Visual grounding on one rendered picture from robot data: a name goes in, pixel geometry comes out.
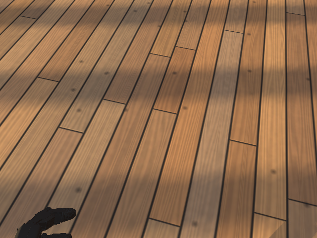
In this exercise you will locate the robot left hand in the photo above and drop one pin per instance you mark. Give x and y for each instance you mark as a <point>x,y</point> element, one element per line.
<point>44,220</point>

